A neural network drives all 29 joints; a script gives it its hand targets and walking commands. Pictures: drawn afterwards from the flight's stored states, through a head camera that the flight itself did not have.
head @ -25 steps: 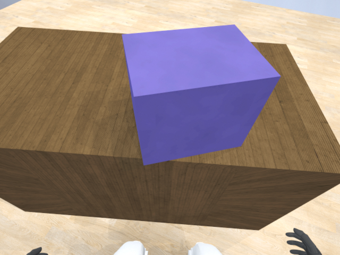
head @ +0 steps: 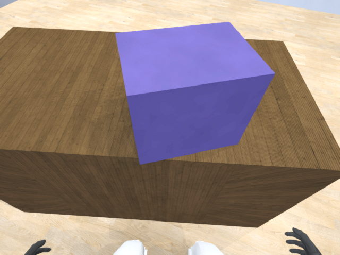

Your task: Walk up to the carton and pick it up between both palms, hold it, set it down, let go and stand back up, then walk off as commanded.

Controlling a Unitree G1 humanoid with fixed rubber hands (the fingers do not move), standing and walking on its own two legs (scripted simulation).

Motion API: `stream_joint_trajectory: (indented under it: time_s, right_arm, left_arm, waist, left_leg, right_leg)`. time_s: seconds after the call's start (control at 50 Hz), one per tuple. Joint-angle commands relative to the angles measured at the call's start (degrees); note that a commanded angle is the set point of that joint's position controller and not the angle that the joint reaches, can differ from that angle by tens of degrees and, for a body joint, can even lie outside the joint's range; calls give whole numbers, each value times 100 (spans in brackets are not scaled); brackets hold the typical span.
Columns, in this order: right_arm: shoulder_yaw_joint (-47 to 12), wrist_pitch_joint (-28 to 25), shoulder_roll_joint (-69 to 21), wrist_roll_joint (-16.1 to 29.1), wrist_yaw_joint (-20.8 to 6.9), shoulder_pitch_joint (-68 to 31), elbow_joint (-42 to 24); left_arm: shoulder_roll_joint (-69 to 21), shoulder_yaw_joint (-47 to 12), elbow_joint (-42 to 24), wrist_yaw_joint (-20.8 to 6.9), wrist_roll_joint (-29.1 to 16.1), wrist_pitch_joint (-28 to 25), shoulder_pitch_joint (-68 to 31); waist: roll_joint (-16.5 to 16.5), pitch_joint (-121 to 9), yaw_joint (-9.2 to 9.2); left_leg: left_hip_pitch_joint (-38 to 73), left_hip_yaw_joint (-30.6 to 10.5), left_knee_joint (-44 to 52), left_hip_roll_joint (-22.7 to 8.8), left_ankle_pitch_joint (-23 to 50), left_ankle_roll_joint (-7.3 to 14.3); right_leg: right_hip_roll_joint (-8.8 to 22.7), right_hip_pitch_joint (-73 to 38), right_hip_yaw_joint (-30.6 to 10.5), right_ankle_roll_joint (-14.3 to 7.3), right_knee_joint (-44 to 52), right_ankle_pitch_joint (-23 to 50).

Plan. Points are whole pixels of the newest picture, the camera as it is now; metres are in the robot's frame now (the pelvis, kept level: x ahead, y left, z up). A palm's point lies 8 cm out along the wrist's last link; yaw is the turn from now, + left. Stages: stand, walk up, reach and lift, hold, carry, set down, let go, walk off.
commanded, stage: reach and lift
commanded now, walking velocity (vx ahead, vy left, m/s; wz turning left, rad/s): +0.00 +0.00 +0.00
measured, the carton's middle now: (183, 95) +0.48 -0.01 +0.09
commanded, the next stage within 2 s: none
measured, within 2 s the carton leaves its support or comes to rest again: neither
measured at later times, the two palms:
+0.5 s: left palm (47, 221) +0.17 +0.28 -0.02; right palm (329, 246) +0.15 -0.33 -0.02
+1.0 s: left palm (68, 211) +0.18 +0.21 +0.04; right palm out of the picture +0.18 -0.33 +0.04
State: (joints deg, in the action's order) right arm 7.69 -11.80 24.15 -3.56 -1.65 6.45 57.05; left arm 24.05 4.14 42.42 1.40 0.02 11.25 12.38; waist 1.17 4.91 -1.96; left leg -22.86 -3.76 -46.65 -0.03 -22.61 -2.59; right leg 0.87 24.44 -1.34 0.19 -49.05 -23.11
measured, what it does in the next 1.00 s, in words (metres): stands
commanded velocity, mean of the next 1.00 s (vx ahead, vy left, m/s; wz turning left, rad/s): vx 0.00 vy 0.00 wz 0.00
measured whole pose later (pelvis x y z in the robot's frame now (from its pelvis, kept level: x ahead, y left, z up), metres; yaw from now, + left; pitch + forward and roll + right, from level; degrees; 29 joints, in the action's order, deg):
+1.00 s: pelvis -0.01 -0.02 +0.03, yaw +0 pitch -6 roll +0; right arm 8.5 -2.2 27.7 12.5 -16.9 7.6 34.5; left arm 9.6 1.2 5.1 11.0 0.0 20.4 12.1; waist 1.1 -1.1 -2.0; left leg -11.6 -3.7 -31.9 -2.9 -16.4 -2.3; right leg -1.2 12.7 -0.5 -1.0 -32.9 -14.3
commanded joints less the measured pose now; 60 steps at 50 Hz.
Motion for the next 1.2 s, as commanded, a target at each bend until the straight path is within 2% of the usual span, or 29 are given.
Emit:
stream_joint_trajectory:
  time_s: [0.0, 0.02, 0.08, 0.16, 0.2, 0.22, 0.32, 0.34, 0.36, 0.4, 0.42, 0.44, 0.48, 0.58, 0.66, 0.68, 0.72, 0.78, 0.8, 0.84, 0.86, 0.9, 0.92, 0.96, 1.02, 1.04, 1.08, 1.12, 1.18]
  right_arm:
    - [754, -707, 956, -298, -128, -508, -274]
    - [736, -700, 876, -231, -105, -439, -398]
    - [483, -694, 951, -1, -86, -296, -1049]
    - [214, -708, 1090, 321, -110, -74, -1561]
    - [141, -695, 1114, 492, -162, 3, -1666]
    - [106, -675, 1081, 517, -219, 35, -1542]
    - [5, -466, 1047, 703, -481, 148, -1596]
    - [-22, -421, 1107, 759, -565, 211, -1468]
    - [-49, -394, 1091, 778, -597, 191, -1555]
    - [-75, -317, 1172, 907, -726, 228, -1579]
    - [-34, -279, 1226, 967, -789, 139, -1782]
    - [42, -254, 1301, 967, -836, 134, -1889]
    - [184, -226, 1410, 1042, -932, 137, -2193]
    - [434, 28, 1729, 1304, -1247, -182, -2692]
    - [557, 305, 2073, 1584, -1455, -466, -2804]
    - [614, 345, 2201, 1665, -1494, -476, -2810]
    - [559, 468, 2312, 1789, -1568, -581, -2654]
    - [543, 638, 2442, 1817, -1571, -812, -2825]
    - [480, 687, 2337, 1817, -1570, -813, -2941]
    - [473, 821, 2230, 1895, -1577, -716, -3163]
    - [463, 846, 2178, 1893, -1589, -692, -3271]
    - [404, 952, 2137, 2035, -1593, -515, -3493]
    - [329, 981, 2022, 2138, -1553, -406, -3633]
    - [446, 1017, 2094, 2212, -1530, -369, -3860]
    - [508, 1033, 2168, 2219, -1572, -230, -3952]
    - [544, 1031, 2245, 2247, -1578, -216, -3998]
    - [561, 1009, 2329, 2363, -1636, -178, -4015]
    - [621, 964, 2480, 2433, -1683, -274, -4134]
    - [694, 863, 2575, 2527, -1767, -368, -4351]
  left_arm:
    - [696, 216, -2122, 150, 234, 656, -1839]
    - [688, 196, -2127, 135, 146, 698, -1670]
    - [611, 333, -1948, 82, 196, 711, -892]
    - [602, 561, -2025, 42, 277, 667, -254]
    - [588, 665, -2237, 59, 208, 500, -327]
    - [557, 677, -2405, 103, 228, 452, -388]
    - [209, 631, -2662, 256, 192, 349, -340]
    - [97, 586, -2781, 310, 233, 336, -279]
    - [56, 586, -2757, 323, 222, 307, -224]
    - [-73, 524, -2927, 398, 229, 297, -142]
    - [-124, 465, -2964, 428, 160, 289, -171]
    - [-159, 464, -3152, 477, 156, 266, -128]
    - [-277, 379, -3356, 568, 101, 238, 11]
    - [-739, -112, -4028, 768, -78, 299, -302]
    - [-1129, -418, -4415, 899, -18, 429, -378]
    - [-1179, -402, -4542, 953, 52, 451, -462]
    - [-1393, -400, -4482, 987, 259, 541, -440]
    - [-1319, -253, -4465, 989, 306, 685, -481]
    - [-1308, -200, -4573, 988, 254, 706, -471]
    - [-1276, -240, -4724, 1026, 108, 775, -438]
    - [-1206, -237, -4867, 1050, 27, 777, -411]
    - [-1151, -230, -5243, 1089, -190, 819, -369]
    - [-1184, -250, -5247, 1074, -255, 823, -297]
    - [-1215, -356, -5532, 1114, -452, 746, -237]
    - [-1432, -294, -5424, 1115, -384, 733, 97]
    - [-1503, -315, -5446, 1096, -406, 715, 98]
    - [-1606, -392, -5584, 1124, -390, 704, 137]
    - [-1659, -444, -5687, 1169, -396, 632, 89]
    - [-1744, -627, -6056, 1284, -551, 504, -42]
  waist:
    - [37, -848, 619]
    - [276, -958, 581]
    - [842, -1022, 258]
    - [1128, -1191, 53]
    - [1079, -1216, 0]
    - [898, -1116, -1]
    - [536, -891, 42]
    - [342, -885, 95]
    - [407, -818, 52]
    - [180, -814, 75]
    - [293, -770, 49]
    - [213, -783, -8]
    - [319, -752, 20]
    - [54, -659, 170]
    - [-484, -618, 293]
    - [-699, -617, 344]
    - [-1098, -484, 352]
    - [-751, -310, 372]
    - [-479, -243, 336]
    - [-109, -308, 368]
    - [103, -291, 255]
    - [802, -451, 283]
    - [991, -488, 288]
    - [966, -488, 304]
    - [870, -340, 284]
    - [905, -395, 353]
    - [679, -433, 338]
    - [628, -451, 315]
    - [723, -622, 309]
  left_leg:
    - [-820, 819, 1098, -243, -393, 482]
    - [-232, 828, 1043, -150, -5, 452]
    - [492, 740, 1307, -100, 617, 523]
    - [1213, 660, 1455, 94, 1699, 447]
    - [1316, 633, 1597, 120, 2076, 381]
    - [1291, 644, 1647, 141, 2163, 349]
    - [1498, 660, 2091, 126, 2181, 261]
    - [1541, 619, 2159, 107, 2254, 223]
    - [1492, 635, 2234, 104, 2068, 232]
    - [1527, 645, 2345, 109, 1986, 199]
    - [1511, 619, 2415, 100, 1789, 197]
    - [1446, 646, 2476, 109, 1612, 197]
    - [1435, 638, 2573, 97, 1276, 177]
    - [1128, 485, 2737, -23, -370, 222]
    - [3, 319, 3115, -325, -1622, 418]
    - [-509, 212, 3381, -466, -2018, 483]
    - [-1163, 143, 3700, -646, -2256, 546]
    - [-1325, 231, 3569, -532, -2120, 546]
    - [-1094, 353, 3432, -404, -1712, 510]
    - [-397, 463, 3165, -162, -1213, 380]
    - [-68, 506, 2935, -39, -950, 328]
    - [1361, 524, 2339, 274, -110, 161]
    - [1722, 454, 2224, 289, 141, 140]
    - [1663, 415, 2439, 199, 284, 140]
    - [1307, 453, 2686, 139, 321, 192]
    - [1342, 450, 2719, 141, 304, 182]
    - [1495, 388, 2808, 103, 333, 130]
    - [1539, 355, 2819, 89, 238, 124]
    - [1492, 326, 2757, 46, 91, 87]
  right_leg:
    - [-123, -1376, 472, -152, 757, 596]
    - [-95, -1202, 451, -194, 1054, 854]
    - [-119, -1457, 513, -68, 1560, 1652]
    - [-211, -1728, 498, 127, 1943, 3078]
    - [-225, -1882, 488, 183, 2094, 3526]
    - [-216, -1875, 471, 164, 2155, 3535]
    - [-274, -1813, 422, 85, 2622, 2955]
    - [-283, -1837, 437, 21, 2684, 2812]
    - [-292, -1848, 413, 8, 2758, 2532]
    - [-268, -1816, 382, -62, 2854, 2243]
    - [-309, -1715, 382, -63, 2873, 2022]
    - [-280, -1719, 345, -73, 2926, 1743]
    - [-300, -1649, 323, -116, 2970, 1483]
    - [-214, -1093, 286, -299, 2951, 81]
    - [-466, -1817, 385, -190, 2412, 153]
    - [-649, -2480, 461, -43, 2164, 474]
    - [-784, -3221, 530, 35, 1923, 977]
    - [-701, -3281, 384, 20, 2080, 709]
    - [-560, -2966, 225, -45, 2325, 481]
    - [-358, -2258, 71, -117, 2767, -86]
    - [-204, -1842, -50, -169, 2998, -400]
    - [156, -486, -259, -301, 3542, -919]
    - [259, -219, -314, -299, 3671, -810]
    - [152, -398, -213, -174, 3634, -445]
    - [8, -989, -176, -65, 3560, -174]
    - [1, -1038, -209, -72, 3542, -166]
    - [-68, -944, -91, -116, 3482, 122]
    - [-82, -804, -62, -159, 3456, 4]
    - [-111, -652, -16, -169, 3398, -133]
